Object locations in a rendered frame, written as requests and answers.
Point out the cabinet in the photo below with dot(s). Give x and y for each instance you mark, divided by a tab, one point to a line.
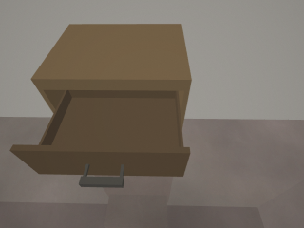
126	57

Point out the drawer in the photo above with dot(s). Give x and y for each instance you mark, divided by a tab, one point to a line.
140	129

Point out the handle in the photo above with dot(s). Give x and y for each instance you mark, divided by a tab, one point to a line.
102	182

